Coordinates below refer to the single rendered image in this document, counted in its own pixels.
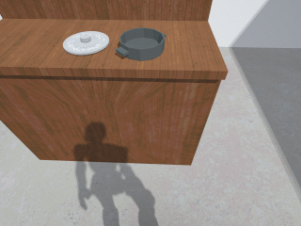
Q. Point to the pot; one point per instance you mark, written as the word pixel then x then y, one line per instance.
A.
pixel 141 43

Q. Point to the knob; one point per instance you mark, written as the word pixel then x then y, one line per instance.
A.
pixel 85 38

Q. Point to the table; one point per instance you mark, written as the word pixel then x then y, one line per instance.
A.
pixel 105 107

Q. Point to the lid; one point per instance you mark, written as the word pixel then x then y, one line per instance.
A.
pixel 75 46

